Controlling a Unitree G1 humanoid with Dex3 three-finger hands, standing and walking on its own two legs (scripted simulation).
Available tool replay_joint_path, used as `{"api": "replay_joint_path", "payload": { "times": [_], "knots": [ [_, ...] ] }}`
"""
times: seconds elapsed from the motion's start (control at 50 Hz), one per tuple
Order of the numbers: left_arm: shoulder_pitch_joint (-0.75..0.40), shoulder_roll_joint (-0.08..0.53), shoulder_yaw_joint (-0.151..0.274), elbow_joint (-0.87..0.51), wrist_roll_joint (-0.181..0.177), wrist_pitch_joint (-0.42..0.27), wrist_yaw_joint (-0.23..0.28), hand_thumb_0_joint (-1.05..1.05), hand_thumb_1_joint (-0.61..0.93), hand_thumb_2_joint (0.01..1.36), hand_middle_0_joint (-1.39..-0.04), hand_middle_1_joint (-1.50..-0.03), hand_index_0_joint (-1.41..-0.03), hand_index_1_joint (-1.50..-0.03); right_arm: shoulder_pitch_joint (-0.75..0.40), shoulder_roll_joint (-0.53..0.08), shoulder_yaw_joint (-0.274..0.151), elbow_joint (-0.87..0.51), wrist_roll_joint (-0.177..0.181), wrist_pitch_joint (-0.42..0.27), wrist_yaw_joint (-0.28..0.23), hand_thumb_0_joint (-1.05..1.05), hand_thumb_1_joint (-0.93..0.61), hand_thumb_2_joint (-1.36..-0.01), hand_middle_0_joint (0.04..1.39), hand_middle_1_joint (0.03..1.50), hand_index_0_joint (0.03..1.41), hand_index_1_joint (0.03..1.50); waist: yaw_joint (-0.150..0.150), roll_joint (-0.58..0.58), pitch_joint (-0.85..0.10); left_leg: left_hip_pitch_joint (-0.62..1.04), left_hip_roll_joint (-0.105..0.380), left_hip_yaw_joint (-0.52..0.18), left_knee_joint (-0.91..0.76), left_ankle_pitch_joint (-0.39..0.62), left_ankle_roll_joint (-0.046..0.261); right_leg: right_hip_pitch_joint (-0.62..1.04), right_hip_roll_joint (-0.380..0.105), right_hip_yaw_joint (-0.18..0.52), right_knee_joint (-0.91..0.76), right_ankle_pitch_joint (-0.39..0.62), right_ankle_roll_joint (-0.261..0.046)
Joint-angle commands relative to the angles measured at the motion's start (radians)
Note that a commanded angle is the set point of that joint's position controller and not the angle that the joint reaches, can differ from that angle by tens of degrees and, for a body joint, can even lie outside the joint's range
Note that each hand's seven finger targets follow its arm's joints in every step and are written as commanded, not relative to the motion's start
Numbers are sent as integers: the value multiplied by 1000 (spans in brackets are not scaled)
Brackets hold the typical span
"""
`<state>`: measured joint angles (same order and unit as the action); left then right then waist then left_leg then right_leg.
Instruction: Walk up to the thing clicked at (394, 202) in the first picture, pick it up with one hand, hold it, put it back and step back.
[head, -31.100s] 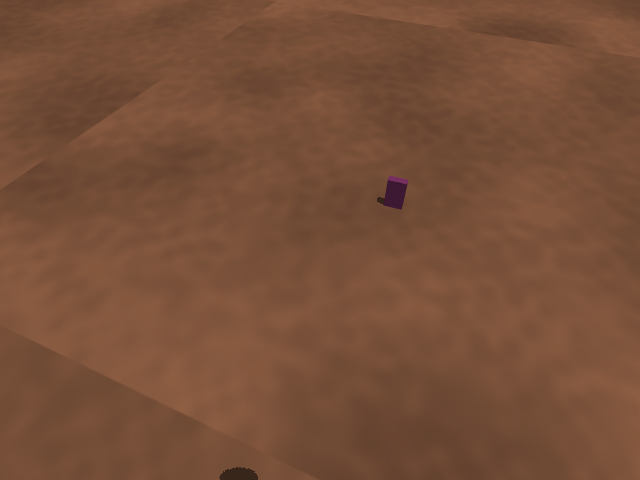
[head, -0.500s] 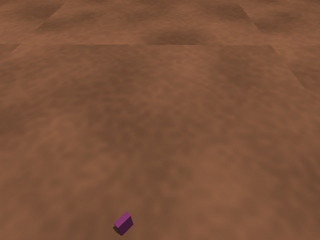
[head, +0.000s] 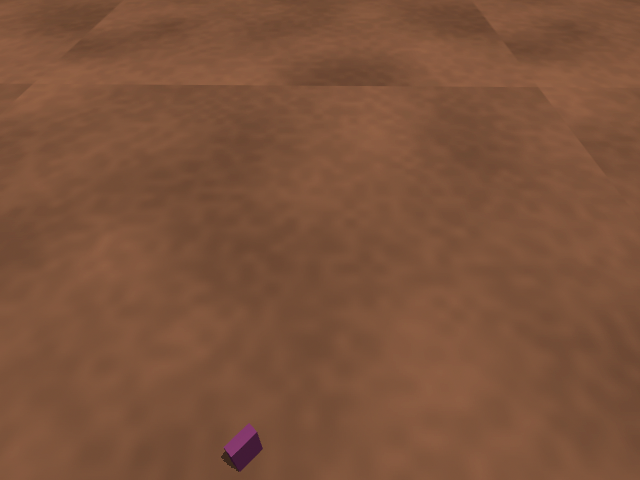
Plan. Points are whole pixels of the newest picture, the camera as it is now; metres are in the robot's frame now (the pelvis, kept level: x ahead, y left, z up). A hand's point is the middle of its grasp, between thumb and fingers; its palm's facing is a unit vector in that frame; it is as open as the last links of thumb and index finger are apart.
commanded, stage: stand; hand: left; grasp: from the side
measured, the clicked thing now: (244, 448) +0.38 +0.21 -0.71
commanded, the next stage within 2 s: step back in 0.20 s
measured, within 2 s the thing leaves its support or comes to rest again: neither
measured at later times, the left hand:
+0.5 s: hand out of the picture +0.08 +0.31 -0.18, palm faces -0.01 -0.93 -0.37, open 7.4 cm
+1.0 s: hand out of the picture -0.01 +0.32 -0.17, palm faces -0.06 -0.91 -0.41, open 7.4 cm
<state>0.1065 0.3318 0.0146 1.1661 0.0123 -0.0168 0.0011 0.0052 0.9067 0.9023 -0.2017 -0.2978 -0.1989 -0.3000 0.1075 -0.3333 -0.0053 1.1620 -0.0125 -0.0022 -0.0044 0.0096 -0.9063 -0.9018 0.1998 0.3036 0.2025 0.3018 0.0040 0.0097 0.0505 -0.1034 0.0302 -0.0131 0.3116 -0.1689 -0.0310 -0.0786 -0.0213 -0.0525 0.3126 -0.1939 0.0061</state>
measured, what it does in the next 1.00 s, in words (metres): walks backwards: left foot, then right foot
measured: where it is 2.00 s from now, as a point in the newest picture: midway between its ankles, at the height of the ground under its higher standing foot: outside the picture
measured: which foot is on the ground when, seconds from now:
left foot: down 0.00-0.32, up 0.34-0.48, down 0.50-0.96, up 0.98-1.00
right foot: down 0.00-0.50, up 0.52-0.90, down 0.92-1.00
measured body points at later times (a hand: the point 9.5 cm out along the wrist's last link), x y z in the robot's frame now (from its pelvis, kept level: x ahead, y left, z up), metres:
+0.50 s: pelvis -0.05 +0.04 -0.03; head +0.02 +0.06 +0.42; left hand +0.08 +0.36 -0.16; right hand +0.03 -0.29 -0.14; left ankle -0.07 +0.15 -0.75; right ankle -0.01 -0.12 -0.75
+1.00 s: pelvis -0.13 +0.06 -0.03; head -0.07 +0.04 +0.42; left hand -0.01 +0.36 -0.14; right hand -0.03 -0.25 -0.16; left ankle -0.08 +0.15 -0.74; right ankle -0.13 -0.05 -0.75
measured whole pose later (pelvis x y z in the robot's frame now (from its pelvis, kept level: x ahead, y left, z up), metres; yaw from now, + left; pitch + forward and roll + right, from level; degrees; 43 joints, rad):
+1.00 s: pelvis -0.13 +0.06 -0.03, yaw -2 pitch -3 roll -1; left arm 0.13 0.35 0.07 0.89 0.03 0.03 0.00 0.01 0.91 0.90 -0.20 -0.30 -0.20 -0.30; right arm 0.09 -0.36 -0.05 0.88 0.00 0.05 -0.02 0.01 -0.90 -0.90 0.20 0.30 0.21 0.30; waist -0.02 0.06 0.19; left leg -0.37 -0.02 -0.01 0.76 -0.37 0.03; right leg -0.25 0.07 0.03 0.66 -0.35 -0.04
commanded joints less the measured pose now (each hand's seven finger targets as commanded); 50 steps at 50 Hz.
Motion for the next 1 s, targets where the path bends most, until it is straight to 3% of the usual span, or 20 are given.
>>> {"api": "replay_joint_path", "payload": {
  "times": [0.0, 0.16, 0.18, 0.24, 0.26, 0.32, 0.34, 0.4, 0.44, 0.46, 0.48, 0.5, 0.52, 0.54, 0.62, 0.8, 0.9, 0.94, 0.96, 0.98],
  "knots": [
    [-35, 206, 32, -62, 0, -18, 18, 0, 900, 900, -200, -300, -200, -300, -37, -208, -32, -60, -2, -23, -13, 0, -900, -900, 200, 300, 200, 300, -2, -1, -81, 7, 99, -67, -36, 186, 38, 9, -119, 82, -47, 178, -13],
    [-33, 206, 33, -61, -1, -17, 15, 0, 900, 900, -200, -300, -200, -300, -35, -208, -28, -61, 1, -24, -11, 0, -900, -900, 200, 300, 200, 300, -5, 3, -61, 0, 99, -69, -45, 164, 39, 3, -119, 85, -53, 159, -12],
    [-30, 281, 89, -89, -18, -6, 19, 0, 900, 900, -200, -300, -200, -300, -61, -252, -50, -92, 1, -4, -6, 0, -900, -900, 200, 300, 200, 300, -4, -22, 53, -110, 72, -71, 76, 297, 72, -42, -108, 95, 35, 313, -29],
    [9, 280, 102, -131, -24, 3, 24, 0, 900, 900, -200, -300, -200, -300, -33, -221, -54, -134, 15, 8, -3, 0, -900, -900, 200, 300, 200, 300, -4, -47, -28, -93, 23, -23, 223, 270, 71, -47, -160, 132, 61, 415, -97],
    [-3, 288, 110, -152, -20, 6, 24, 0, 900, 900, -200, -300, -200, -300, -19, -211, -58, -148, 15, 14, -2, 0, -900, -900, 200, 300, 200, 300, -11, -75, -48, -106, -4, -9, 286, 214, 67, -60, -192, 157, 49, 413, -132],
    [-99, 304, 121, -237, 10, 12, 27, 0, 900, 900, -200, -300, -200, -300, 31, -220, -82, -178, 6, 47, 7, 0, -900, -900, 200, 300, 200, 300, -26, -182, -70, -157, -79, -27, 602, -329, 77, -167, -345, 276, 26, 350, -262],
    [-106, 309, 123, -259, 19, 14, 27, 0, 900, 900, -200, -300, -200, -300, 55, -221, -84, -192, 6, 53, 11, 0, -900, -900, 200, 300, 200, 300, -32, -183, -67, -157, -60, -54, 629, -353, 85, -211, -359, 272, 46, 343, -271],
    [-169, 289, 117, -302, 20, 19, 30, 0, 900, 900, -200, -300, -200, -300, 106, -220, -89, -214, 16, 49, 16, 0, -900, -900, 200, 300, 200, 300, -60, -197, -101, -185, -29, -61, 537, -289, 92, -157, -297, 189, 145, 372, -208],
    [-173, 279, 104, -327, 11, 32, 29, 0, 900, 900, -200, -300, -200, -300, 136, -224, -96, -219, 5, 33, 11, 0, -900, -900, 200, 300, 200, 300, -66, -142, -113, -135, -13, -28, 252, -42, 84, -136, -220, 138, 289, 294, -130],
    [-143, 235, 95, -334, -3, 44, 26, 0, 900, 900, -200, -300, -200, -300, 117, -246, -105, -229, -9, 23, 4, 0, -900, -900, 200, 300, 200, 300, -53, 41, -82, -137, 57, -123, 90, 270, 69, -162, -107, 65, 436, 159, -73],
    [-119, 190, 92, -346, -16, 52, 29, 0, 900, 900, -200, -300, -200, -300, 104, -316, -123, -239, -23, 16, -1, 0, -900, -900, 200, 300, 200, 300, -41, 223, -85, -23, 178, -339, 61, 574, 109, -339, 63, 78, 597, -169, -38],
    [-90, 180, 92, -332, -14, 65, 37, 0, 900, 900, -200, -300, -200, -300, 121, -322, -125, -246, -31, 13, -7, 0, -900, -900, 200, 300, 200, 300, -26, 170, -86, 26, 220, -393, 91, 668, 131, -413, 116, 184, 680, -426, -41],
    [-47, 188, 90, -328, -12, 70, 40, 0, 900, 900, -200, -300, -200, -300, 111, -327, -123, -262, -22, 10, -10, 0, -900, -900, 200, 300, 200, 300, -17, 126, -112, 45, 243, -351, 145, 785, 166, -407, 111, 210, 752, -446, -44],
    [-50, 187, 87, -332, -9, 68, 47, 0, 900, 900, -200, -300, -200, -300, 82, -360, -130, -288, -19, 11, -14, 0, -900, -900, 200, 300, 200, 300, -37, 197, -140, 33, 272, -410, 123, 743, 178, -426, 128, 255, 795, -452, -41],
    [-4, 226, 96, -319, -17, 70, 48, 0, 900, 900, -200, -300, -200, -300, -4, -261, -111, -326, -20, 10, -40, 0, -900, -900, 200, 300, 200, 300, 12, 147, -114, 78, 169, -229, 171, 620, 163, -448, 108, 259, 861, -286, -27],
    [-10, 211, 104, -366, 1, 47, 32, 0, 900, 900, -200, -300, -200, -300, 78, -272, -119, -350, -7, 15, -42, 0, -900, -900, 200, 300, 200, 300, -53, 102, -114, 113, 203, -235, 202, 526, 234, -337, 55, 146, 502, -281, -3],
    [120, 204, 114, -322, 14, 32, 23, 0, 900, 900, -200, -300, -200, -300, -19, -280, -114, -374, 4, 25, -27, 0, -900, -900, 200, 300, 200, 300, 16, 60, -142, -101, 166, -202, 257, 228, 180, -75, 31, 118, 159, 8, -61],
    [80, 292, 133, -350, 22, 25, 20, 0, 900, 900, -200, -300, -200, -300, -28, -230, -98, -385, 18, 26, -23, 0, -900, -900, 200, 300, 200, 300, 4, -187, -93, -345, -36, -77, 463, -133, 68, -28, -187, 433, 87, 183, -198],
    [18, 366, 146, -383, 21, 25, 19, 0, 900, 900, -200, -300, -200, -300, -32, -221, -100, -380, 15, 35, -28, 0, -900, -900, 200, 300, 200, 300, 33, -327, -45, -337, -146, -46, 719, -439, 35, -177, -374, 626, 21, 266, -354],
    [-9, 343, 145, -412, 22, 18, 23, 0, 900, 900, -200, -300, -200, -300, -8, -244, -107, -364, 9, 38, -30, 0, -900, -900, 200, 300, 200, 300, 17, -256, 1, -304, -122, -136, 855, -465, 24, -263, -389, 647, 29, 327, -366]
  ]
}}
